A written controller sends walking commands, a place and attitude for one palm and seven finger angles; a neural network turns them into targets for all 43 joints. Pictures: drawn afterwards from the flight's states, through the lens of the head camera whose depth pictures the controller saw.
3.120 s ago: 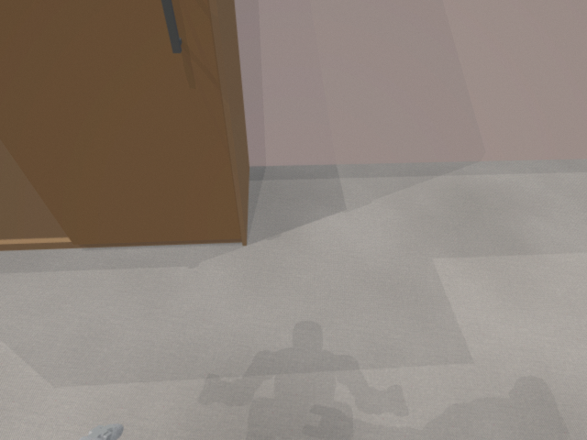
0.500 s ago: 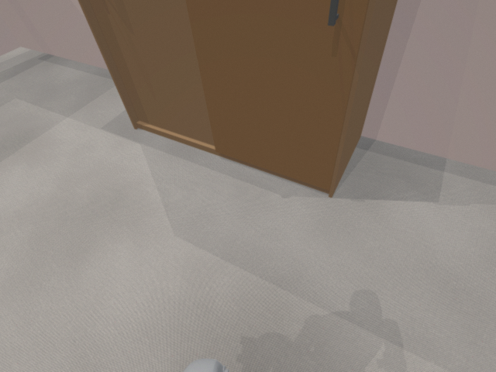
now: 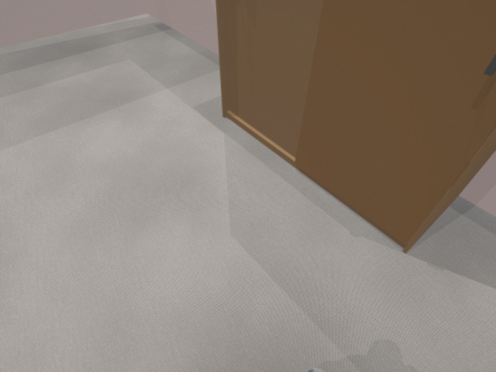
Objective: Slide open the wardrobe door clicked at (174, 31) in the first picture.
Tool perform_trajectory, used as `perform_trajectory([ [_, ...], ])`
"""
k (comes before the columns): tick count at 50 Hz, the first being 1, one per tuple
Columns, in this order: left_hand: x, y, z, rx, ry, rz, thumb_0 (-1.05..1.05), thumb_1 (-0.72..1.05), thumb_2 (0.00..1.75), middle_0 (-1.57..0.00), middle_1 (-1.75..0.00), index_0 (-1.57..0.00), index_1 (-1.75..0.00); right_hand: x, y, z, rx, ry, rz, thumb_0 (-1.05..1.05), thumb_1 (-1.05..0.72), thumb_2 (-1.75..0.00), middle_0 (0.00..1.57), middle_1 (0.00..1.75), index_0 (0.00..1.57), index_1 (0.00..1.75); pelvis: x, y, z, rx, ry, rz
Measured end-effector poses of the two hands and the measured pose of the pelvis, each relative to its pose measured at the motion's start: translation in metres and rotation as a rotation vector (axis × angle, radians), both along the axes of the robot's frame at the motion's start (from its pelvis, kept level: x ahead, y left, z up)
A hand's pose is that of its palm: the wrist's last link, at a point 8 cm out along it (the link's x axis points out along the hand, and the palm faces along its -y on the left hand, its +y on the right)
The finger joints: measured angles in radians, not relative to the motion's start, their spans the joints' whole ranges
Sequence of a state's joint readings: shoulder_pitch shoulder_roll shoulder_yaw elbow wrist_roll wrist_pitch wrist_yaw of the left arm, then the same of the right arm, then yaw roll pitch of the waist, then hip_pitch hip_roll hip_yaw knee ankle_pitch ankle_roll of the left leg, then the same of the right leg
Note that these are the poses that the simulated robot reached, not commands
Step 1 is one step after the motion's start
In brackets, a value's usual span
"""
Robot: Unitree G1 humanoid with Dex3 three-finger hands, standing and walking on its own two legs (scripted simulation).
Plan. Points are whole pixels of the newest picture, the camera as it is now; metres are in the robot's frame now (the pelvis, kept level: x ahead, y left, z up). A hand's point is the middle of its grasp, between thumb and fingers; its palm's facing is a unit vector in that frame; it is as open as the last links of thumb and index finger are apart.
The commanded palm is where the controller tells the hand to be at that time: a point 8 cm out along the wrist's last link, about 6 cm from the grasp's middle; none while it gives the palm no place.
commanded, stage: walk to a spot facing it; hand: right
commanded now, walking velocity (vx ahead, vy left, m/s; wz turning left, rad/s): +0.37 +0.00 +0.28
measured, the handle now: out of the picture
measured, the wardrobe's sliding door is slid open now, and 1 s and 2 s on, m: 0.00 0.00 0.00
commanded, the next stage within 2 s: turn to face it in 0.78 s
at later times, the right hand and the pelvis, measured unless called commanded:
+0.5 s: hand (373, 320) +0.28 -0.23 -0.17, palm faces -0.14 +0.98 -0.16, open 7.4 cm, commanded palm none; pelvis +0.19 -0.06 +0.01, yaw +13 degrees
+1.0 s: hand (292, 216) +0.53 -0.07 -0.16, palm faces -0.40 +0.88 -0.24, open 7.3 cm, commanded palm none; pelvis +0.37 +0.07 +0.00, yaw +25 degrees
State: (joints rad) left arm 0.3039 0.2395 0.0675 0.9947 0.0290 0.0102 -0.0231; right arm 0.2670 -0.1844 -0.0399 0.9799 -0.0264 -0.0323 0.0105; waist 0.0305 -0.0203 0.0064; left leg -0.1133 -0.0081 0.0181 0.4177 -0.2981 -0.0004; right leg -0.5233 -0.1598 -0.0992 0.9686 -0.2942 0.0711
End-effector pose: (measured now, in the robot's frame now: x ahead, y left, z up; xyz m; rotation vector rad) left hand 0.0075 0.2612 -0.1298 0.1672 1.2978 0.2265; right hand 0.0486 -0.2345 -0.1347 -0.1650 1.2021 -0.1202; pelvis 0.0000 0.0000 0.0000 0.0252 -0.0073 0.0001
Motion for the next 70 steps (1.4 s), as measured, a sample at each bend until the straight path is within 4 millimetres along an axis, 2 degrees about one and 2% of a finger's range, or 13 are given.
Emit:
perform_trajectory([
  [7, 0.122, -0.041, 0.008, 0.016, -0.190, -0.054, 0.01, 0.91, 0.90, -0.20, -0.30, -0.20, -0.30, 0.000, -0.026, -0.032, 0.049, 0.171, -0.034, 0.01, -0.91, -0.90, 0.20, 0.30, 0.20, 0.30, 0.059, -0.031, -0.013, 0.025, -0.010, 0.050],
  [11, 0.154, -0.063, 0.008, 0.043, -0.245, -0.034, 0.01, 0.91, 0.90, -0.20, -0.30, -0.20, -0.30, 0.028, -0.051, -0.044, 0.048, 0.235, -0.013, 0.01, -0.91, -0.90, 0.20, 0.30, 0.20, 0.30, 0.090, -0.049, -0.020, 0.021, -0.025, 0.103],
  [18, 0.133, -0.087, 0.015, 0.034, -0.112, 0.120, 0.00, 0.94, 0.90, -0.20, -0.30, -0.21, -0.30, 0.135, -0.068, -0.015, 0.031, 0.119, 0.057, 0.01, -0.92, -0.90, 0.20, 0.30, 0.19, 0.30, 0.140, -0.064, 0.004, 0.012, -0.021, 0.165],
  [25, 0.100, -0.108, 0.007, -0.029, 0.060, 0.260, 0.00, 0.93, 0.90, -0.20, -0.30, -0.20, -0.30, 0.233, -0.051, -0.004, 0.028, 0.054, 0.143, 0.01, -0.92, -0.90, 0.20, 0.30, 0.19, 0.30, 0.189, -0.060, 0.007, -0.013, -0.014, 0.229],
  [30, 0.088, -0.124, 0.001, -0.093, 0.164, 0.360, 0.01, 0.92, 0.90, -0.20, -0.30, -0.20, -0.30, 0.305, -0.015, -0.004, 0.038, 0.038, 0.243, 0.01, -0.92, -0.90, 0.20, 0.30, 0.19, 0.30, 0.227, -0.044, 0.004, -0.024, -0.013, 0.279],
  [35, 0.088, -0.128, -0.006, -0.155, 0.262, 0.456, 0.01, 0.91, 0.90, -0.20, -0.30, -0.20, -0.30, 0.389, 0.043, -0.006, 0.047, -0.008, 0.368, 0.01, -0.92, -0.90, 0.20, 0.30, 0.19, 0.30, 0.267, -0.017, -0.005, -0.027, -0.003, 0.333],
  [38, 0.097, -0.118, -0.014, -0.186, 0.311, 0.503, 0.01, 0.91, 0.90, -0.20, -0.30, -0.20, -0.30, 0.440, 0.082, -0.010, 0.050, -0.070, 0.431, 0.01, -0.91, -0.90, 0.20, 0.30, 0.19, 0.30, 0.294, 0.008, -0.016, -0.019, 0.002, 0.366],
  [41, 0.122, -0.090, -0.027, -0.197, 0.316, 0.524, 0.01, 0.91, 0.90, -0.20, -0.30, -0.21, -0.30, 0.476, 0.109, -0.016, 0.044, -0.147, 0.442, 0.01, -0.91, -0.90, 0.20, 0.30, 0.19, 0.30, 0.317, 0.034, -0.027, -0.035, -0.005, 0.396],
  [48, 0.261, 0.016, -0.020, -0.051, 0.000, 0.469, 0.01, 0.91, 0.90, -0.20, -0.30, -0.20, -0.30, 0.491, 0.120, -0.001, -0.019, -0.066, 0.445, 0.00, -0.92, -0.90, 0.20, 0.30, 0.20, 0.30, 0.360, 0.061, -0.008, -0.025, -0.006, 0.446],
  [52, 0.333, 0.050, -0.008, -0.010, -0.135, 0.418, 0.01, 0.91, 0.90, -0.19, -0.30, -0.20, -0.30, 0.498, 0.116, 0.004, -0.040, -0.033, 0.427, 0.00, -0.94, -0.90, 0.20, 0.30, 0.20, 0.30, 0.385, 0.069, -0.001, -0.015, -0.003, 0.433],
  [56, 0.384, 0.058, -0.003, -0.015, -0.161, 0.346, 0.00, 0.91, 0.90, -0.19, -0.30, -0.20, -0.30, 0.503, 0.116, -0.001, -0.017, -0.019, 0.370, 0.00, -0.93, -0.90, 0.20, 0.30, 0.20, 0.30, 0.410, 0.073, -0.001, 0.002, -0.012, 0.391],
  [63, 0.455, 0.046, -0.009, -0.019, -0.110, 0.203, 0.00, 0.91, 0.90, -0.20, -0.30, -0.20, -0.30, 0.501, 0.095, -0.031, 0.025, 0.049, 0.223, 0.00, -0.92, -0.90, 0.20, 0.30, 0.20, 0.30, 0.455, 0.067, -0.016, 0.019, -0.019, 0.291],
  [70, 0.479, 0.036, -0.002, 0.004, -0.093, 0.166, 0.00, 0.91, 0.90, -0.20, -0.30, -0.21, -0.30, 0.506, 0.064, -0.027, -0.002, 0.122, 0.158, 0.01, -0.92, -0.90, 0.20, 0.30, 0.20, 0.30, 0.471, 0.052, -0.010, 0.010, -0.005, 0.243],
])
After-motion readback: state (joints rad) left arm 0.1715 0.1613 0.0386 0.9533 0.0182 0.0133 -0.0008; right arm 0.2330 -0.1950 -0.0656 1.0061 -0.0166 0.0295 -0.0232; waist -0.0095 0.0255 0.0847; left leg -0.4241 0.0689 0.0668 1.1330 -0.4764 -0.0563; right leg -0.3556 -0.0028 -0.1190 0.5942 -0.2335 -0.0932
